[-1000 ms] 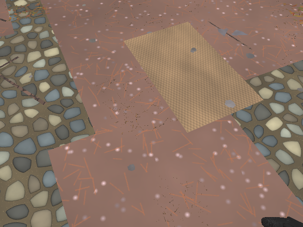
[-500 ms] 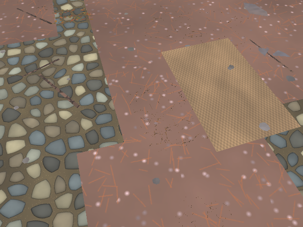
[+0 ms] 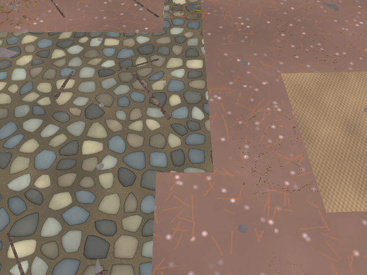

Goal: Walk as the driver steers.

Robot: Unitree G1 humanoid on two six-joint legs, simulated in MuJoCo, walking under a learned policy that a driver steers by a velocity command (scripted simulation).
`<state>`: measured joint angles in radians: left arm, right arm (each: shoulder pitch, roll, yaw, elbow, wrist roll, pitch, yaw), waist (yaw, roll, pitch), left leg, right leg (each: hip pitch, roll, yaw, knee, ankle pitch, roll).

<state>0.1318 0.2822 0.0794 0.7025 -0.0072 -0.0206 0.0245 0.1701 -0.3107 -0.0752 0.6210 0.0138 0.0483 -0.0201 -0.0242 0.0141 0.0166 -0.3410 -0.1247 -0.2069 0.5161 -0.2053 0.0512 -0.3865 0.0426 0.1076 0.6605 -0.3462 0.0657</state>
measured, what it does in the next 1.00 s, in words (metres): steps on the spot: right foot, then left foot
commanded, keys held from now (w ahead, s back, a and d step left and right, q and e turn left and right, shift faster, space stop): no key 0.72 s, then w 0.28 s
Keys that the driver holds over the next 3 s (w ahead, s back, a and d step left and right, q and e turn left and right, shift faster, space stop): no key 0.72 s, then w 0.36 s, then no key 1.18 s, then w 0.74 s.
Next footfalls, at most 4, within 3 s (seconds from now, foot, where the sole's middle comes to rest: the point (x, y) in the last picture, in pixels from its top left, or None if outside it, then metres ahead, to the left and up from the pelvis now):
0.06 right None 0.06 -0.13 -0.77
0.38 left None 0.00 0.13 -0.77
1.38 left None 0.35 0.12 -0.77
1.68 right None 0.32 -0.13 -0.77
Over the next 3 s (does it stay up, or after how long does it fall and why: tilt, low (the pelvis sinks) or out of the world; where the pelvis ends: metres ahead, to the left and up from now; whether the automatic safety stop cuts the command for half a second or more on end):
stays up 0.56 0.05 -0.01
